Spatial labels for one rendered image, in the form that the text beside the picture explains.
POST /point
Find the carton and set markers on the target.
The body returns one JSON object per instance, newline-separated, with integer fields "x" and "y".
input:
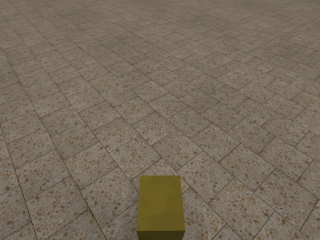
{"x": 160, "y": 208}

